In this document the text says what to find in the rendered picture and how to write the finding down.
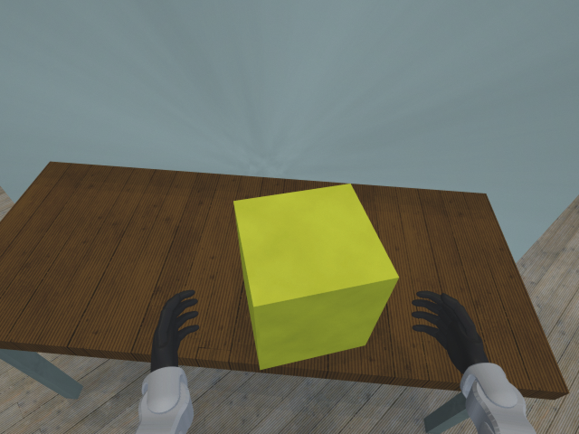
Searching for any right robot forearm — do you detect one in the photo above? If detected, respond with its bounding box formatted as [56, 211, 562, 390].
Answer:
[460, 363, 536, 434]

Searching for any left robot forearm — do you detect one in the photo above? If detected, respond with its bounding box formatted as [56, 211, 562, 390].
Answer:
[134, 366, 194, 434]

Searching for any table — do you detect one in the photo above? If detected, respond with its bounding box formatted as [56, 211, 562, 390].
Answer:
[0, 162, 570, 434]

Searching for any robot right hand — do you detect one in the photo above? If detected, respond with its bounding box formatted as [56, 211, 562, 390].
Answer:
[412, 291, 489, 374]

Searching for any carton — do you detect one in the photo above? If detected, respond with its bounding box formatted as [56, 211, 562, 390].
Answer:
[233, 184, 399, 370]

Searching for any robot left hand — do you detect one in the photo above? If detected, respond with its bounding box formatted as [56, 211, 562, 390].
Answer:
[150, 290, 199, 373]

